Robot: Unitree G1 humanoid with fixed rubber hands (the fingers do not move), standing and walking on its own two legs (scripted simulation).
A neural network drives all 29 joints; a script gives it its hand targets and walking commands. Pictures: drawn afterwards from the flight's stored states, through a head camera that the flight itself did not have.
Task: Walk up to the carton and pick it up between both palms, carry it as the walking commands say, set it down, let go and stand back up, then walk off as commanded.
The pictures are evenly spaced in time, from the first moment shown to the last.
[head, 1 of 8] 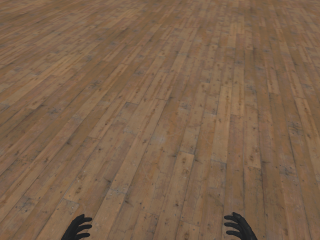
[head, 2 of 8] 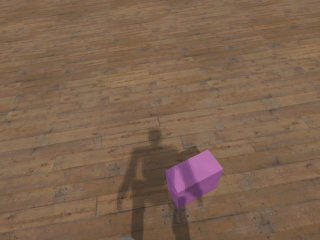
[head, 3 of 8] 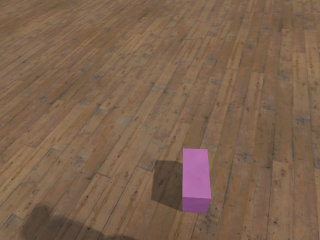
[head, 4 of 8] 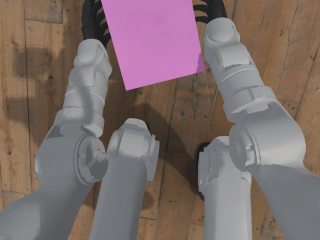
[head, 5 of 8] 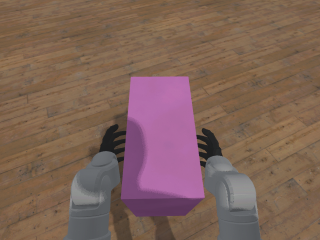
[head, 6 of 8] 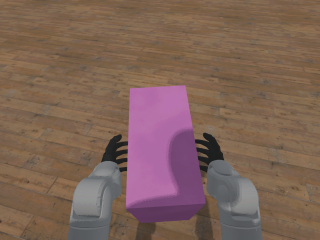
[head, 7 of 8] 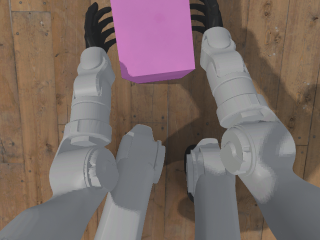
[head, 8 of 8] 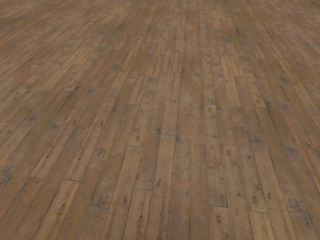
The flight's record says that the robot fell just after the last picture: no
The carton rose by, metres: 0.70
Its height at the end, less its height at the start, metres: +0.00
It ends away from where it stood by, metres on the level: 2.34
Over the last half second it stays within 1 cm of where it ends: yes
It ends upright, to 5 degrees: yes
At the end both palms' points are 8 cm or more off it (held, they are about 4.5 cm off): yes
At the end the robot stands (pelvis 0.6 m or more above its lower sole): yes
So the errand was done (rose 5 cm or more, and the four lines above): yes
